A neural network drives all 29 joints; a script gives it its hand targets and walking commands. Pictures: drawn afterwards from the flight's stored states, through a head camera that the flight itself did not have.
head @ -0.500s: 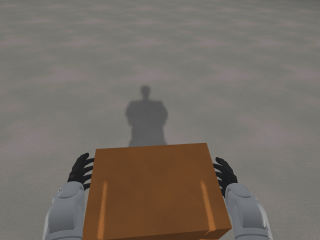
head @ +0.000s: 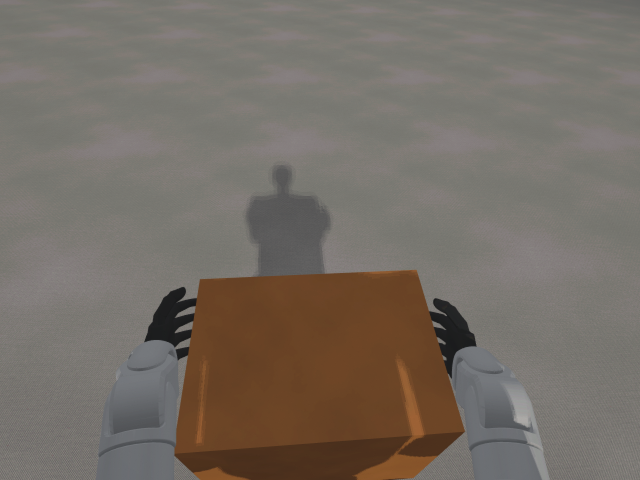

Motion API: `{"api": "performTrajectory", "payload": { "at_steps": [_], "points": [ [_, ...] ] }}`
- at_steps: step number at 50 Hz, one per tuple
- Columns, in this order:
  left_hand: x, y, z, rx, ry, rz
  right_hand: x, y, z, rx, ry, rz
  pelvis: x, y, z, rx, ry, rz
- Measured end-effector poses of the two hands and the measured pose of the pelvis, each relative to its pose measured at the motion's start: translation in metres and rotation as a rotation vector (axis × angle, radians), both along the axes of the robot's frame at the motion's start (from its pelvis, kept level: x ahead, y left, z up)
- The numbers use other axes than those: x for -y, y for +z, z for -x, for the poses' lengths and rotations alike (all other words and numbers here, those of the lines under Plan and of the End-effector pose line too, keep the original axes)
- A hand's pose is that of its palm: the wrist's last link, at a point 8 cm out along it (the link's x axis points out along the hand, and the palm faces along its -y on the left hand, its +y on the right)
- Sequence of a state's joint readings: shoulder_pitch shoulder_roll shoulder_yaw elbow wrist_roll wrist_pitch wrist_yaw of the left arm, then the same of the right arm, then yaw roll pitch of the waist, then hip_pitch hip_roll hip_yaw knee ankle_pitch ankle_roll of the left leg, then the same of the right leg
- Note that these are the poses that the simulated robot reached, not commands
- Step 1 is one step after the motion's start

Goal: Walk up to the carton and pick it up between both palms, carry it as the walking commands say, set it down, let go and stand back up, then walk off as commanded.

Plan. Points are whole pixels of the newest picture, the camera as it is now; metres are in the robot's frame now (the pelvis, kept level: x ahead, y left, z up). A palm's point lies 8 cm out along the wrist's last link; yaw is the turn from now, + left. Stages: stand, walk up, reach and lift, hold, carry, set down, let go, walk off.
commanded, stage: reach and lift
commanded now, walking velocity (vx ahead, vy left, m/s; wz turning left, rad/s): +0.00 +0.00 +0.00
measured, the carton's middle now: (313, 385) +0.26 +0.00 -0.04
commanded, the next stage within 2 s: hold in 0.22 s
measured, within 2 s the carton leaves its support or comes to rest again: neither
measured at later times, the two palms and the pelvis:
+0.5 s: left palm (161, 350) +0.28 +0.19 +0.04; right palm (462, 364) +0.25 -0.18 +0.03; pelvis +0.00 +0.02 +0.00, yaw -1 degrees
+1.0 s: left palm (158, 357) +0.27 +0.19 +0.04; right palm (460, 365) +0.25 -0.18 +0.03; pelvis +0.00 +0.01 +0.00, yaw -1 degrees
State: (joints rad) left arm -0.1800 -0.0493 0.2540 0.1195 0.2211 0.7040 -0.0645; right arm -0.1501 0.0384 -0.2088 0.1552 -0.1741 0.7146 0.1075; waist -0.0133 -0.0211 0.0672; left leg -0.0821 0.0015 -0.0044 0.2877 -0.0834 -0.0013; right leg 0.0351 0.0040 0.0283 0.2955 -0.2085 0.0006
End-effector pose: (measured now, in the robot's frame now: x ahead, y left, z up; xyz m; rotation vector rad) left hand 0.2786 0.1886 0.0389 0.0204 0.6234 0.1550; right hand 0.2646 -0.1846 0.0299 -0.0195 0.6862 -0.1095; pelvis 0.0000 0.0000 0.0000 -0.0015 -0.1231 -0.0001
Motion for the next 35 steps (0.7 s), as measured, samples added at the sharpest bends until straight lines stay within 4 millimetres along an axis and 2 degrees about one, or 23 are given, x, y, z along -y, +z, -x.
{"api": "performTrajectory", "payload": {
  "at_steps": [17,35],
  "points": [
    [0.002,0.002,0.000,0.004,-0.022,0.007,0.001,0.001,0.010,0.004,-0.023,-0.005,-0.016,0.000,0.003,0.004,-0.021,-0.002],
    [-0.003,0.001,0.007,0.005,-0.004,0.004,-0.003,0.001,0.011,0.006,-0.011,-0.015,-0.013,-0.001,0.003,0.010,-0.019,-0.003]
  ]
}}
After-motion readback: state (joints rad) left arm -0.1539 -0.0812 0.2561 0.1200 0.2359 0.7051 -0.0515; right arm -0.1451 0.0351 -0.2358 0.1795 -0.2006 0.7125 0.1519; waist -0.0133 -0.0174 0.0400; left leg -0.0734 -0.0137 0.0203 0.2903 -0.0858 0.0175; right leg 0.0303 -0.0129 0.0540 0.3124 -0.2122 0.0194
